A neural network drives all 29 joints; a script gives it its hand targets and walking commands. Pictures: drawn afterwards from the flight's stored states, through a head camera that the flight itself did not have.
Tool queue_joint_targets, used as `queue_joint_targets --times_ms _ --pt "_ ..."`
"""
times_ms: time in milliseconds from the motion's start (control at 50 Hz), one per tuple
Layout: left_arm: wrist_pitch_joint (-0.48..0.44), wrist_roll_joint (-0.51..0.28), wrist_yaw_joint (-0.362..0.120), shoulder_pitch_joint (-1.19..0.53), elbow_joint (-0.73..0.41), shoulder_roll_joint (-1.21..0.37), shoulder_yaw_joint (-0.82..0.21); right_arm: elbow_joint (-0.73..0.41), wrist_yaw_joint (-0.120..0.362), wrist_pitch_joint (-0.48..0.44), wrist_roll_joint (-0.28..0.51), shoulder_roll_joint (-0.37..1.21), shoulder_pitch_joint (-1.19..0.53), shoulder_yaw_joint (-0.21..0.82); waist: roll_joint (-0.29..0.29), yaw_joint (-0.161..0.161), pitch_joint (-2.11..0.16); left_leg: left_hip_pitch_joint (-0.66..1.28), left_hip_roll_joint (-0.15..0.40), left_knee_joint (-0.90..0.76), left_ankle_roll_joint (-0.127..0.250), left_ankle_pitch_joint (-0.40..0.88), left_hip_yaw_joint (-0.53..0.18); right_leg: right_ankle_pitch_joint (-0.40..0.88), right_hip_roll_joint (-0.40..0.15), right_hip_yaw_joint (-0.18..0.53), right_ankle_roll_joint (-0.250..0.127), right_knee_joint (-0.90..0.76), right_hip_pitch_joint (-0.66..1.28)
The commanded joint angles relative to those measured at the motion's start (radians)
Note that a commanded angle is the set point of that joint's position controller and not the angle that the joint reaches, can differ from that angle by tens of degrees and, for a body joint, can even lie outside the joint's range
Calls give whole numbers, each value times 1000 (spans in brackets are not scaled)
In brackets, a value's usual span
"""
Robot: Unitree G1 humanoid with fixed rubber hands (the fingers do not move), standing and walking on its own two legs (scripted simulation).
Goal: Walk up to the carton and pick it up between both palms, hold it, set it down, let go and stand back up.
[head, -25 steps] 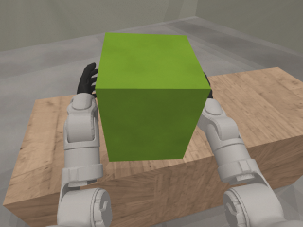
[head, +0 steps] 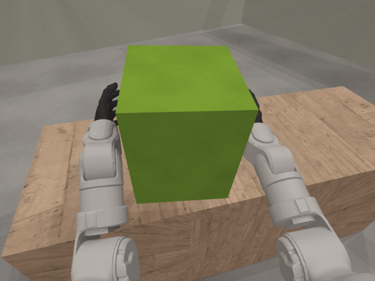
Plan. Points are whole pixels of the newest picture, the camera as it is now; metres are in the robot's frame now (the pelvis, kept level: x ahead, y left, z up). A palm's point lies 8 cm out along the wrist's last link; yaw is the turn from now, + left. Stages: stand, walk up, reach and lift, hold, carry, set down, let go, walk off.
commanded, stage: hold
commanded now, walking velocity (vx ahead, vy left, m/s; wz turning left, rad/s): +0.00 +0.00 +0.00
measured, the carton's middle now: (180, 126) +0.37 +0.01 +0.18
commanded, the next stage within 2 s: set down in 1.34 s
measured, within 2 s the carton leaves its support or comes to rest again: neither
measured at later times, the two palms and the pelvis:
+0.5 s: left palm (106, 123) +0.36 +0.16 +0.21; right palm (250, 126) +0.35 -0.13 +0.18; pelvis +0.00 +0.00 +0.00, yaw +0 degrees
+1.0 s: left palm (109, 122) +0.36 +0.15 +0.20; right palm (251, 126) +0.35 -0.14 +0.18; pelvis +0.00 +0.00 +0.00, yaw +0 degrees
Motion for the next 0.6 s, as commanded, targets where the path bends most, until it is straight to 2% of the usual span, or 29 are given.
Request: queue_joint_targets --times_ms 0,80,140,160,200,240,280,300,400,420,480,500,520,540,580 --pt "-61 -177 -139 -642 -132 -598 -543 -389 91 -92 85 600 -838 401 76 -8 -420 41 -67 -33 -19 283 30 201 69 8 32 -5 113" --pt "-61 -184 -136 -617 -148 -609 -566 -416 81 -92 101 604 -830 414 102 -22 -461 61 -74 -17 -29 309 27 225 74 6 32 -3 133" --pt "-58 -182 -134 -601 -130 -602 -553 -428 83 -93 90 590 -834 406 84 -12 -453 51 -76 -18 -22 291 27 199 73 7 32 -8 115" --pt "-59 -182 -134 -607 -116 -591 -549 -421 84 -91 83 589 -835 401 65 -15 -439 31 -72 -31 -16 242 28 165 71 5 34 -13 112" --pt "-60 -180 -132 -611 -115 -592 -549 -413 90 -91 78 599 -842 404 60 -5 -447 21 -72 -42 -9 204 34 136 70 5 33 -12 107" --pt "-62 -181 -127 -627 -123 -593 -552 -376 97 -89 73 594 -832 393 83 -8 -440 25 -66 -42 -13 217 28 132 69 5 26 -12 94" --pt "-60 -179 -128 -618 -109 -590 -544 -373 97 -89 72 592 -826 390 78 -6 -433 31 -67 -37 -13 234 28 151 68 6 26 -14 98" --pt "-55 -172 -132 -599 -90 -590 -540 -361 95 -86 63 587 -809 381 81 -15 -421 45 -67 -35 -16 237 29 154 69 4 28 -10 90" --pt "-59 -176 -138 -617 -119 -607 -546 -381 93 -93 78 595 -829 391 86 -14 -441 47 -68 -35 -17 247 31 160 71 5 27 -12 112" --pt "-65 -188 -135 -632 -129 -608 -554 -391 94 -96 81 596 -834 387 87 -22 -455 47 -67 -30 -21 258 30 167 72 4 29 -10 109" --pt "-71 -180 -128 -639 -104 -600 -542 -383 100 -100 79 589 -857 390 84 -4 -439 38 -66 -33 -19 249 29 141 72 0 29 -12 93" --pt "-69 -179 -126 -629 -102 -594 -544 -375 100 -98 72 586 -846 386 89 -9 -435 40 -69 -30 -17 245 29 143 70 4 30 -10 88" --pt "-71 -182 -127 -623 -108 -596 -544 -393 99 -98 80 604 -844 406 67 2 -438 37 -71 -32 -10 250 30 165 69 5 33 -14 94" --pt "-70 -186 -127 -631 -120 -602 -555 -390 98 -99 80 605 -846 406 79 -9 -457 37 -66 -35 -12 247 25 167 70 6 30 -8 112" --pt "-68 -183 -124 -615 -120 -608 -547 -428 95 -104 93 599 -869 422 74 9 -482 35 -69 -27 -13 273 26 194 73 9 34 -3 129"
